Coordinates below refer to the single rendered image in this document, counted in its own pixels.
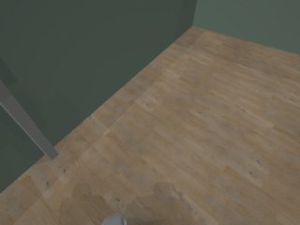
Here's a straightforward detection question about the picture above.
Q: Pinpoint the left robot thigh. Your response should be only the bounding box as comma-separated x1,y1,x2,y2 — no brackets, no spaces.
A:
101,215,128,225

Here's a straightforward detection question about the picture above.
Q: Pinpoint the panel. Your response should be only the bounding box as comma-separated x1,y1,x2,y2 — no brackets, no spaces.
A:
0,80,59,160

